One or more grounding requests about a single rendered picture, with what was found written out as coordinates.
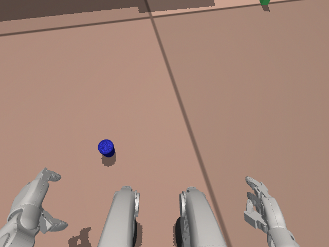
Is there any right robot arm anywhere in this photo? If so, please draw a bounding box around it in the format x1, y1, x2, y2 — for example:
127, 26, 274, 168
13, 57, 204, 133
267, 227, 300, 247

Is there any right robot hand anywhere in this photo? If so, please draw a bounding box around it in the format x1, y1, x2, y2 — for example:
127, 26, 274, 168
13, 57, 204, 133
244, 176, 287, 234

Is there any left robot arm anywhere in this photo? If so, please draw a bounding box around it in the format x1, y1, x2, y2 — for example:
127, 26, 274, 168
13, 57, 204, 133
0, 204, 41, 247

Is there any left robot hand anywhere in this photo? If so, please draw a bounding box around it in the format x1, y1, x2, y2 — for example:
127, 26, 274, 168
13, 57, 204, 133
10, 167, 68, 234

